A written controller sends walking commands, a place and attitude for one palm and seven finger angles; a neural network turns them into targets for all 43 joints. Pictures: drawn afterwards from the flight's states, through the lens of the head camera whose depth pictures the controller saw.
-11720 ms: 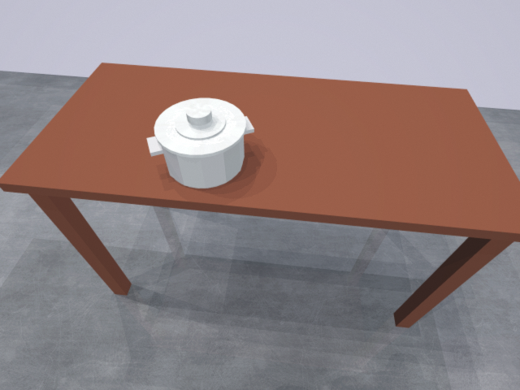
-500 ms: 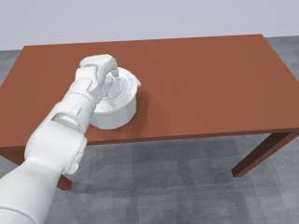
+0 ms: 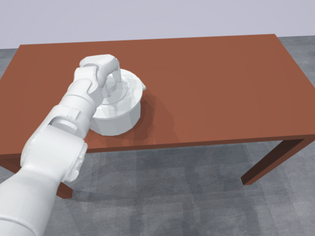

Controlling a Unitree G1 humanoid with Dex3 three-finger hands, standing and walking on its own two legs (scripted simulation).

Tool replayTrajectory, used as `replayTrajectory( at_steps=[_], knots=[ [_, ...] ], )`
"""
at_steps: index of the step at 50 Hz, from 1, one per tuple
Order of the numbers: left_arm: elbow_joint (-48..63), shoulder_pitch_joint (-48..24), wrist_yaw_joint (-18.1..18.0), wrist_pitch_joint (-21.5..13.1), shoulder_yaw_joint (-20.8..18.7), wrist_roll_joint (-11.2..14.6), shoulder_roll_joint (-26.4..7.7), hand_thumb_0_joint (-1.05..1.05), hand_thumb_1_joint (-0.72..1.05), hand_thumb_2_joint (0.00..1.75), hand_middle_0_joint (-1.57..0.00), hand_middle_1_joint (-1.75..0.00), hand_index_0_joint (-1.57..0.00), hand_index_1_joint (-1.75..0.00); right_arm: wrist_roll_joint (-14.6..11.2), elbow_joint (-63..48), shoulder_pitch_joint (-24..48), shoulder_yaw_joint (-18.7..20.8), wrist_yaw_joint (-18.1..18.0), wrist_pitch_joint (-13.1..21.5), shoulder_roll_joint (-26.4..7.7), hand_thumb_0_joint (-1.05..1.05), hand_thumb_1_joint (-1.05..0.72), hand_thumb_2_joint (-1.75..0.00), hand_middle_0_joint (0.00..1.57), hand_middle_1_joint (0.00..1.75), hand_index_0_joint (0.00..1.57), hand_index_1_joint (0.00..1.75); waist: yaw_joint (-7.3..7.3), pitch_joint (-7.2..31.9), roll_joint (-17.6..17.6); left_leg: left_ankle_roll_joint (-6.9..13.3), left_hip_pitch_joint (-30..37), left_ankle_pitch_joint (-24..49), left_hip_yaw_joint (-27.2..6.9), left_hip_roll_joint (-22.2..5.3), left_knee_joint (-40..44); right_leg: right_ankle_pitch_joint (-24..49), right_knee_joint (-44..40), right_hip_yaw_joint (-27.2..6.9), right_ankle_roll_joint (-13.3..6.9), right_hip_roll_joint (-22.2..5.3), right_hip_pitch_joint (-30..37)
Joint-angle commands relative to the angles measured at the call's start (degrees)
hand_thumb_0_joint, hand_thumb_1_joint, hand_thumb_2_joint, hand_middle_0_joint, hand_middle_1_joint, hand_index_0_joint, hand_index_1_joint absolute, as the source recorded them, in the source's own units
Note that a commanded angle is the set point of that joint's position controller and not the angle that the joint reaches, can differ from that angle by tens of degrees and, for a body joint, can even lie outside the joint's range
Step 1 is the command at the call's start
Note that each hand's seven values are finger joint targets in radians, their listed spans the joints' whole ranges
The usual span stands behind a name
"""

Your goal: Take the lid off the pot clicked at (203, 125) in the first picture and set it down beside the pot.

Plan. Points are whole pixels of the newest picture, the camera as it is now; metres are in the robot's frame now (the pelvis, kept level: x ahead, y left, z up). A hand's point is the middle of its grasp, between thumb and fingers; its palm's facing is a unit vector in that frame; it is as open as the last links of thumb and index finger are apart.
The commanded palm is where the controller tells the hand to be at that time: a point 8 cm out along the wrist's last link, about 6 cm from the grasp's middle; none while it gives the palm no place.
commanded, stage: close the fingers and squeeze the knob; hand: left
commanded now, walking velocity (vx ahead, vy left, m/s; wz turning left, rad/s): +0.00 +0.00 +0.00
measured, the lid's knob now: (107, 84) +0.52 +0.11 +0.07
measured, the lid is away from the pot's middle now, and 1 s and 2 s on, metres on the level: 0.01 0.01 0.01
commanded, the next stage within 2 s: lift the lid straight up in 0.88 s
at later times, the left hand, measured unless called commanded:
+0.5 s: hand (104, 84) +0.50 +0.11 +0.09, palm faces -0.39 -0.06 -0.92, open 8.2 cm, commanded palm +0.51 +0.11 +0.15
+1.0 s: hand (104, 86) +0.49 +0.11 +0.09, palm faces -0.39 -0.08 -0.92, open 8.2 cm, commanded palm +0.51 +0.11 +0.15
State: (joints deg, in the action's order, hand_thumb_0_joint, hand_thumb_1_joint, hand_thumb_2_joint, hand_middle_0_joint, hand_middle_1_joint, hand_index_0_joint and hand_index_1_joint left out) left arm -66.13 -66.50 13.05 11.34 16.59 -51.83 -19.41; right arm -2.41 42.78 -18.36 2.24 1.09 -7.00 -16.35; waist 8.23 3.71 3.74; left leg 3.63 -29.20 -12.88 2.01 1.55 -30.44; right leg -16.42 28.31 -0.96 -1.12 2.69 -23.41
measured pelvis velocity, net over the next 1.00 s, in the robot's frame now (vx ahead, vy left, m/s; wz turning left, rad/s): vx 0.00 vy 0.00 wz -0.01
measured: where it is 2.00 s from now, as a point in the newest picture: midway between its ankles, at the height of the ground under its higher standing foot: outside the picture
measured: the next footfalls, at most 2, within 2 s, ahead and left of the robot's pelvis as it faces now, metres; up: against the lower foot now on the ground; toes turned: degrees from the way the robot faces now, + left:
none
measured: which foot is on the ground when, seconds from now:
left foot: down 0.00-1.00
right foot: down 0.00-1.00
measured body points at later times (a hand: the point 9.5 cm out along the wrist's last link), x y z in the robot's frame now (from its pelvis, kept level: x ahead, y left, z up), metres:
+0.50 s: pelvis +0.00 +0.00 +0.00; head +0.07 -0.01 +0.45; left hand +0.51 +0.11 +0.15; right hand +0.02 -0.27 -0.14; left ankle +0.01 +0.08 -0.73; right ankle -0.04 -0.11 -0.73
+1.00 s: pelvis +0.00 +0.00 +0.00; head +0.06 -0.01 +0.45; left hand +0.51 +0.11 +0.15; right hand +0.01 -0.27 -0.14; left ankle +0.01 +0.08 -0.73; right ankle -0.04 -0.11 -0.73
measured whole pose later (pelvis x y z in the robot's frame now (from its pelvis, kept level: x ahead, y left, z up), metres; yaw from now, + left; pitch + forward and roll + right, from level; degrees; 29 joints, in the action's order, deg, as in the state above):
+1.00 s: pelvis +0.00 +0.00 +0.00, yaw -1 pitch +11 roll -1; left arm -66.7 -65.6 12.1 12.1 15.7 -51.2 -19.2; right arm -2.5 42.5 -18.2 1.8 1.1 -7.4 -15.6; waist 8.6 4.0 3.7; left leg 3.9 -28.1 -12.8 2.5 1.6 -29.8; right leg -16.0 27.5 -1.6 -0.8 2.7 -22.4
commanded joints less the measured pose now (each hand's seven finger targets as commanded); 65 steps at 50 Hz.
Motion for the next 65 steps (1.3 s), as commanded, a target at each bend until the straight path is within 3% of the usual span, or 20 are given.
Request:
replayTrajectory(
  at_steps=[1,2,6,12,15,21,24,26,27,30,35,36,39,41,42,43,47,49,52,65],
  knots=[
    [9.8,-29.9,-2.5,-0.5,-3.5,-0.2,-11.5,0.0,0.26,0.85,-0.64,-1.06,-0.64,-1.06,-0.2,-3.9,-4.2,2.4,-0.6,0.9,-8.8,0.0,-0.9,-0.9,0.2,0.3,0.2,0.3,1.51,25.1,-5.0,1.3,22.5,18.5,-2.8,0.5,-0.4,24.5,-2.7,-0.1,-0.6,1.6,1.6],
    [10.3,-30.6,-2.4,-0.3,-0.6,0.4,-7.3,0.0,0.28,0.84,-0.65,-1.06,-0.65,-1.06,-0.3,-3.9,-4.0,2.5,-0.6,0.9,-8.4,0.0,-0.9,-0.9,0.2,0.3,0.2,0.3,2.05,23.8,-4.8,1.5,22.7,18.7,-2.5,0.4,-0.7,24.8,-2.6,0.1,-0.6,1.6,0.8],
    [7.5,-29.9,-2.5,0.3,-3.5,-0.1,-11.6,0.0,0.33,0.8,-0.69,-1.07,-0.69,-1.07,-0.4,-3.3,-4.5,2.3,-0.7,0.8,-9.3,0.0,-0.9,-0.9,0.2,0.3,0.2,0.3,2.09,22.2,-6.5,1.5,20.5,16.5,-2.6,0.4,-0.2,23.4,-3.0,-0.1,-0.3,1.6,0.6],
    [9.7,-31.2,-2.2,-0.4,-1.7,-0.5,-9.3,0.0,0.42,0.71,-0.74,-1.07,-0.74,-1.07,-0.1,-3.7,-4.3,2.4,-0.3,0.9,-8.6,0.0,-0.9,-0.9,0.2,0.3,0.2,0.3,1.82,24.3,-1.9,1.2,23.6,19.3,-3.0,0.1,-1.0,23.1,-2.1,0.2,-0.9,1.6,-1.1],
    [8.2,-29.1,-2.3,-0.4,-3.4,-0.1,-10.7,0.0,0.37,0.75,-0.71,-1.05,-0.72,-1.06,-0.2,-3.8,-4.5,2.4,-0.6,0.6,-8.6,0.0,-0.9,-0.9,0.2,0.3,0.2,0.3,1.64,23.5,-5.1,1.4,21.9,18.9,-2.7,0.1,-0.8,24.1,-2.2,0.5,-0.6,1.6,1.1],
    [9.3,-30.7,-2.5,-0.2,-3.9,-0.6,-12.2,0.0,0.34,0.8,-0.69,-1.04,-0.71,-1.05,-0.3,-3.9,-4.5,2.4,-0.5,0.5,-8.9,0.0,-0.9,-0.9,0.2,0.3,0.2,0.3,1.52,24.9,-4.8,1.3,22.8,19.5,-3.0,0.2,-0.5,24.3,-2.4,0.4,-0.6,1.7,0.9],
    [12.4,-31.6,-2.4,-0.7,-1.7,-0.5,-8.6,0.0,0.36,0.81,-0.69,-1.04,-0.72,-1.05,0.0,-4.7,-4.0,2.7,-0.3,0.7,-8.3,0.0,-0.9,-0.9,0.2,0.3,0.2,0.3,1.31,27.4,-1.9,1.4,25.4,22.4,-3.5,0.1,-1.3,24.5,-2.3,0.0,-1.1,1.5,-0.7],
    [11.9,-30.9,-2.8,-0.5,-2.6,-1.0,-10.0,0.0,0.37,0.82,-0.7,-1.04,-0.72,-1.05,0.0,-4.3,-4.2,2.7,0.0,0.5,-8.6,0.0,-0.9,-0.9,0.2,0.3,0.2,0.3,1.29,26.7,-2.0,1.0,26.4,23.0,-3.7,-0.1,-1.1,24.3,-2.2,0.5,-0.9,2.0,-1.1],
    [11.1,-29.9,-3.0,-0.1,-1.3,-0.3,-7.4,0.0,0.38,0.83,-0.7,-1.04,-0.73,-1.05,-0.1,-4.3,-4.0,2.8,0.0,0.4,-8.1,0.0,-0.9,-0.9,0.2,0.3,0.2,0.3,1.52,24.8,-2.4,1.1,26.1,22.9,-3.4,-0.2,-1.0,23.9,-2.2,0.9,-0.9,2.0,-1.1],
    [8.2,-29.1,-3.3,0.6,-3.2,0.3,-9.8,0.0,0.41,0.84,-0.72,-1.04,-0.74,-1.05,-0.3,-3.8,-4.2,2.5,-0.4,0.3,-8.5,0.0,-0.9,-0.9,0.2,0.3,0.2,0.3,1.56,22.7,-5.9,1.3,22.5,19.3,-2.9,0.1,-0.1,23.6,-2.6,0.8,-0.7,1.9,0.9],
    [10.6,-32.2,-3.6,0.9,-1.6,0.3,-8.0,0.0,0.46,0.87,-0.73,-1.05,-0.76,-1.06,-0.1,-3.7,-3.9,2.6,-0.2,0.7,-8.3,0.0,-0.9,-0.9,0.2,0.3,0.2,0.3,1.6,24.9,-1.8,1.1,24.5,18.5,-3.5,-0.2,-0.2,21.1,-2.3,0.5,-1.1,1.5,-0.8],
    [10.6,-32.7,-3.7,0.8,-3.2,-0.8,-10.6,0.0,0.48,0.88,-0.74,-1.05,-0.76,-1.07,0.0,-3.7,-4.1,2.4,-0.2,0.7,-8.7,0.0,-0.9,-0.9,0.2,0.3,0.2,0.3,1.37,26.2,-1.7,0.9,25.3,19.5,-4.0,-0.1,-0.3,21.7,-2.2,0.4,-1.2,1.7,-0.9],
    [9.4,-30.8,-3.3,0.6,-1.8,-0.1,-8.0,0.0,0.51,0.89,-0.75,-1.06,-0.78,-1.07,-0.2,-3.8,-4.0,2.5,-0.3,0.7,-8.4,0.0,-0.9,-0.9,0.2,0.3,0.2,0.3,1.65,25.3,-4.0,1.1,24.5,19.4,-3.7,-0.2,-0.2,21.9,-2.6,0.7,-1.0,1.7,-0.4],
    [9.4,-31.2,-3.5,0.8,-2.0,0.2,-8.4,0.0,0.53,0.9,-0.76,-1.07,-0.79,-1.08,-0.1,-3.8,-4.0,2.5,-0.4,0.7,-8.3,0.0,-0.9,-0.9,0.2,0.3,0.2,0.3,1.73,24.6,-4.8,1.3,23.6,18.3,-3.3,0.1,-0.1,22.3,-2.6,0.6,-0.8,1.8,0.6],
    [10.3,-32.2,-3.6,0.8,-4.3,-0.3,-12.0,0.0,0.54,0.91,-0.76,-1.07,-0.79,-1.08,0.0,-3.8,-4.3,2.4,-0.5,0.9,-8.8,0.0,-0.9,-0.9,0.2,0.3,0.2,0.3,1.59,26.1,-5.3,1.4,23.5,17.7,-3.4,0.2,0.0,23.0,-2.9,0.0,-0.6,1.7,1.5],
    [8.0,-30.6,-3.4,1.1,-2.8,-0.2,-10.4,0.0,0.55,0.91,-0.77,-1.07,-0.8,-1.08,-0.1,-4.1,-3.7,2.2,-0.6,0.9,-8.5,0.0,-0.9,-0.9,0.2,0.3,0.2,0.3,1.76,24.3,-5.9,1.5,21.9,16.7,-3.1,0.5,0.0,22.7,-3.0,-0.1,-0.7,1.6,1.3],
    [10.1,-30.8,-3.0,0.4,-4.4,-0.4,-13.0,0.0,0.58,0.92,-0.78,-1.07,-0.81,-1.09,-0.1,-4.4,-3.6,2.1,-0.8,0.9,-8.7,0.0,-0.9,-0.9,0.2,0.3,0.2,0.3,1.34,25.4,-5.2,1.5,22.1,17.4,-2.8,0.6,0.2,24.3,-3.1,-0.5,-0.7,1.4,2.5],
    [10.1,-28.9,-2.7,0.0,-2.6,0.5,-9.4,0.0,0.58,0.92,-0.78,-1.08,-0.81,-1.09,-0.2,-4.6,-3.5,2.3,-0.7,0.9,-8.1,0.0,-0.9,-0.9,0.2,0.3,0.2,0.3,1.07,24.2,-3.6,1.4,22.7,18.9,-2.6,0.2,0.2,24.1,-3.0,0.1,-0.9,1.3,2.0],
    [13.6,-33.5,-3.1,-0.2,-3.9,-0.8,-12.8,0.0,0.59,0.92,-0.78,-1.08,-0.81,-1.09,0.0,-4.7,-3.6,2.4,-0.7,1.1,-8.5,0.0,-0.9,-0.9,0.2,0.3,0.2,0.3,1.25,26.1,-1.7,1.4,25.1,18.2,-3.5,0.2,0.1,22.5,-3.3,-0.5,-1.1,1.6,0.5],
    [15.1,-36.6,-1.8,1.0,-3.1,0.0,-12.3,0.0,0.6,0.92,-0.78,-1.08,-0.81,-1.09,-0.4,-3.8,-3.2,2.4,-0.7,1.9,-8.7,0.0,-0.9,-0.9,0.2,0.3,0.2,0.3,1.34,25.8,-3.6,1.5,26.5,19.0,-3.8,0.3,1.0,23.9,-3.8,0.0,-0.8,1.6,2.1]
  ],
)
